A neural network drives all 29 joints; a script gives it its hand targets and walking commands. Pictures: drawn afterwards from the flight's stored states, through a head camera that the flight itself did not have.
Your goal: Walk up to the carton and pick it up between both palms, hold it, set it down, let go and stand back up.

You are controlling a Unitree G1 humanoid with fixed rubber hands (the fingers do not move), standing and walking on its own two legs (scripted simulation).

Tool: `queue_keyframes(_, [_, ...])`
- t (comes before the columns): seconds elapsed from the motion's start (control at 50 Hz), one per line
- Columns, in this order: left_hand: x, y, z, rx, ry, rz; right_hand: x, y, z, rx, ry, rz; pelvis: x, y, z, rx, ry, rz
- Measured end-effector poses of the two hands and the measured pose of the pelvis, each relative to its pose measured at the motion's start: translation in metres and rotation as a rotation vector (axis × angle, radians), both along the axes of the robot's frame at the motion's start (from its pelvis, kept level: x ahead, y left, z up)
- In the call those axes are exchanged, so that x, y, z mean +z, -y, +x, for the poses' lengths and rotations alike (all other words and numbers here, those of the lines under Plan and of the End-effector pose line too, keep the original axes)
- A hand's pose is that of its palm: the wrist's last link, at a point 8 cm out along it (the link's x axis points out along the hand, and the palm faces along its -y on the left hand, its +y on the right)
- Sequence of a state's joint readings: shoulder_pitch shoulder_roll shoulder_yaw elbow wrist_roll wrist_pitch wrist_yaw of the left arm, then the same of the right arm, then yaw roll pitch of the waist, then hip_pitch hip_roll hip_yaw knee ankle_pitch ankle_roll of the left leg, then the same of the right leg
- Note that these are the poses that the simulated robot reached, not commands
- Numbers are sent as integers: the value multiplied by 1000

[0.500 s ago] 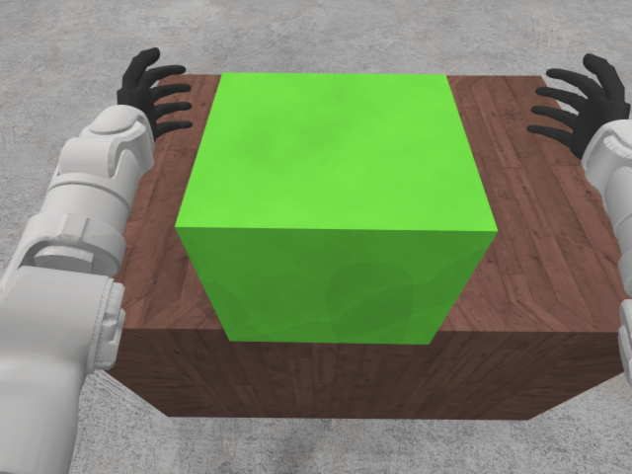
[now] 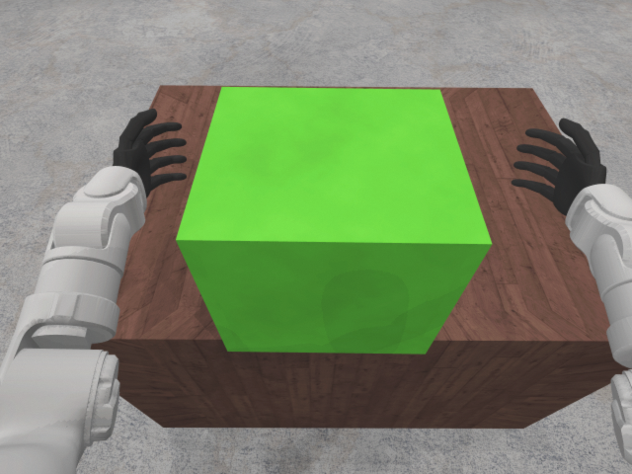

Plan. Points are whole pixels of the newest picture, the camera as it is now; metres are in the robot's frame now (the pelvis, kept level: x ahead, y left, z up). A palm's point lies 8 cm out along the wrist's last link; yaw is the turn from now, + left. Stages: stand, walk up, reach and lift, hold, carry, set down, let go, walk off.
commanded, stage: set down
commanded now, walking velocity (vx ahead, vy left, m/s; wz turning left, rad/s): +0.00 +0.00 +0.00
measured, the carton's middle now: (328, 226) +0.47 -0.02 +0.01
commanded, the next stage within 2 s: none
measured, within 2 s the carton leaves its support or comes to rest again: neither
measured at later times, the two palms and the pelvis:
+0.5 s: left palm (132, 238) +0.39 +0.22 +0.10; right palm (572, 252) +0.35 -0.29 +0.10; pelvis +0.00 +0.01 +0.00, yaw +0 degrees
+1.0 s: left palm (135, 309) +0.33 +0.23 +0.04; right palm (564, 322) +0.29 -0.29 +0.05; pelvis +0.01 +0.01 +0.00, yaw +0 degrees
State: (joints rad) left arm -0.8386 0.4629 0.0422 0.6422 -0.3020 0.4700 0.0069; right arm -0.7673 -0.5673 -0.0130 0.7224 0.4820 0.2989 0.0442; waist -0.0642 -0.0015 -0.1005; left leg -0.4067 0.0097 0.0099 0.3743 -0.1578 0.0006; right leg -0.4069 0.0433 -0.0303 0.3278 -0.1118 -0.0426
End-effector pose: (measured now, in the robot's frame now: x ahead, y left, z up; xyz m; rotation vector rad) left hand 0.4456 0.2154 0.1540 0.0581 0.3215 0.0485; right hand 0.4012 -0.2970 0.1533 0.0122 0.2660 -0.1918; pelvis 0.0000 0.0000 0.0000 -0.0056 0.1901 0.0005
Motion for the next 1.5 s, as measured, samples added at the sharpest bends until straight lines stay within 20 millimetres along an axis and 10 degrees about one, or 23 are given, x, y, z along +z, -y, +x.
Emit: queue_keyframes(1.5, [-158, -23, -174, 28, -2, 18, -151, -30, -160, -11, -58, -1, -2, -15, 15, -9, 159, -5])
